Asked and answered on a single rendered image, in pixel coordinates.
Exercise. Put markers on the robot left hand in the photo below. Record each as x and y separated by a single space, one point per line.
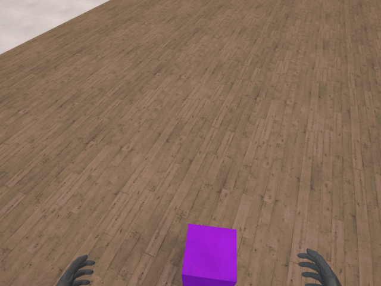
68 279

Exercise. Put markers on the carton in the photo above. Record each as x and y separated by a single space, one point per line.
210 256

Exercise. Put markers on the robot right hand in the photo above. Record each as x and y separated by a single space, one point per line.
325 275

